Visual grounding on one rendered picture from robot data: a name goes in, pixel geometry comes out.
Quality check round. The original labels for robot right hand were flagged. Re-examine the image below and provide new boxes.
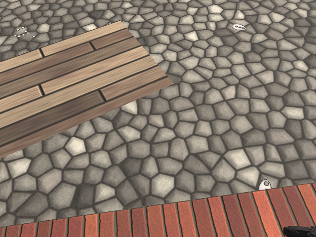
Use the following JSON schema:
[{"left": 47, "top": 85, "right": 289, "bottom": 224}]
[{"left": 283, "top": 226, "right": 316, "bottom": 237}]

